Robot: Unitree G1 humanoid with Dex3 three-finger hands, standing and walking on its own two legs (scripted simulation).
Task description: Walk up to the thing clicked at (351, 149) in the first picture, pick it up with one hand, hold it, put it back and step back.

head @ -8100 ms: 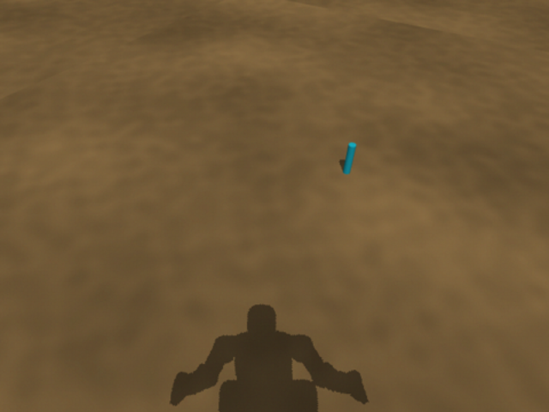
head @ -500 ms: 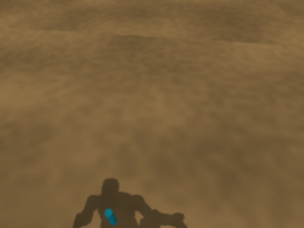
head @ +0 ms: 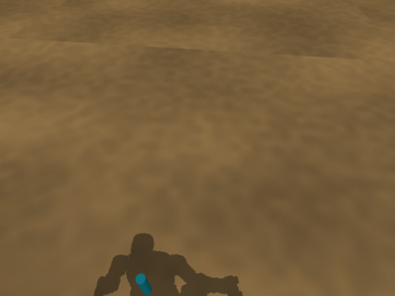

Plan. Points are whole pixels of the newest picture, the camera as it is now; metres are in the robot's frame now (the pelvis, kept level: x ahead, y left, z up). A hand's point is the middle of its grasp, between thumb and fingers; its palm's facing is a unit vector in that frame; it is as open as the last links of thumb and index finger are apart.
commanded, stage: stand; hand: left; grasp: from the side
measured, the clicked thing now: (144, 284) +0.33 +0.24 -0.69
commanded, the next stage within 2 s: go down in 0.20 s
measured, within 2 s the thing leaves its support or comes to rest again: neither
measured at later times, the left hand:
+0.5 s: hand out of the picture +0.13 +0.25 -0.16, palm faces +0.04 -0.95 -0.32, open 9.9 cm
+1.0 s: hand out of the picture +0.13 +0.29 -0.20, palm faces +0.09 -0.94 -0.32, open 17.0 cm
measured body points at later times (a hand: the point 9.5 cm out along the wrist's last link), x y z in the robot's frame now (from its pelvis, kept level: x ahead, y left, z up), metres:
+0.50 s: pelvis -0.02 +0.00 -0.01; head +0.03 +0.01 +0.43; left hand +0.13 +0.30 -0.14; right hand +0.07 -0.27 -0.14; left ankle -0.02 +0.13 -0.75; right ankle -0.01 -0.11 -0.75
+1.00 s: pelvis -0.02 +0.02 -0.07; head +0.06 +0.04 +0.37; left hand +0.13 +0.34 -0.18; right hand +0.14 -0.23 -0.16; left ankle -0.02 +0.13 -0.75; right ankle -0.01 -0.11 -0.75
